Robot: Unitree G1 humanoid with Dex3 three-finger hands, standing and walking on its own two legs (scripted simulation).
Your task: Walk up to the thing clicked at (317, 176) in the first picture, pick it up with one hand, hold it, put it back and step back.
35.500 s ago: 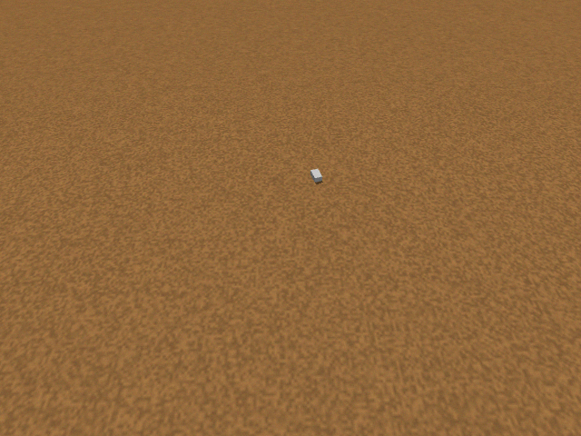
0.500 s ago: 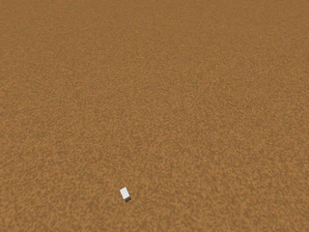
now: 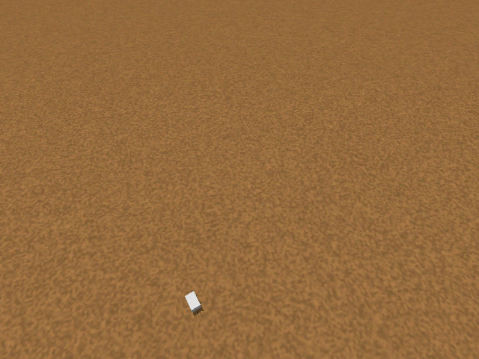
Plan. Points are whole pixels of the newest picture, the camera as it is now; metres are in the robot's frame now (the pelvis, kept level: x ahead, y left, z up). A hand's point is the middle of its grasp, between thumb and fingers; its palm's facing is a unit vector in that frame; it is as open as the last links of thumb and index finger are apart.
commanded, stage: rise first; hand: left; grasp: from above
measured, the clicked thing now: (193, 301) +0.44 +0.23 -0.77
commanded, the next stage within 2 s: none
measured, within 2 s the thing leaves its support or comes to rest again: neither
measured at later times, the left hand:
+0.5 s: hand out of the picture +0.14 +0.26 -0.19, palm faces -0.09 -0.90 -0.44, open 11.8 cm
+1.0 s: hand out of the picture +0.12 +0.27 -0.25, palm faces -0.17 -0.80 -0.58, open 13.8 cm
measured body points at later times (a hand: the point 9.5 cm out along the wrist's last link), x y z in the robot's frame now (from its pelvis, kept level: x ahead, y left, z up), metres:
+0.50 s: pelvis -0.01 +0.01 -0.04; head +0.05 +0.01 +0.41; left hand +0.15 +0.30 -0.16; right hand +0.09 -0.26 -0.16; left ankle +0.01 +0.14 -0.75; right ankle -0.03 -0.13 -0.75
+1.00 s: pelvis -0.02 +0.01 -0.10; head +0.08 +0.02 +0.34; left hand +0.13 +0.31 -0.21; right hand +0.15 -0.24 -0.20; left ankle +0.01 +0.14 -0.75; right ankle -0.03 -0.13 -0.75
